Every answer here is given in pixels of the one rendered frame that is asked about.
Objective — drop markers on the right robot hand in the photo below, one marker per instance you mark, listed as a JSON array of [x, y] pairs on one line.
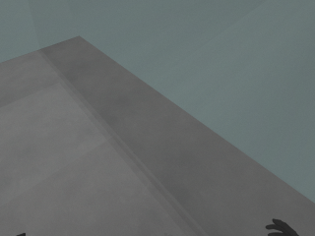
[[281, 226]]

